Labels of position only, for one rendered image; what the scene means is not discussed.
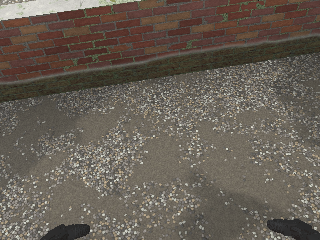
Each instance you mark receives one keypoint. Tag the robot right hand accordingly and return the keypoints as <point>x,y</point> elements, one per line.
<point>296,228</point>

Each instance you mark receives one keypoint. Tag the robot left hand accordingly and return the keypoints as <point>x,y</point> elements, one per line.
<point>70,232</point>

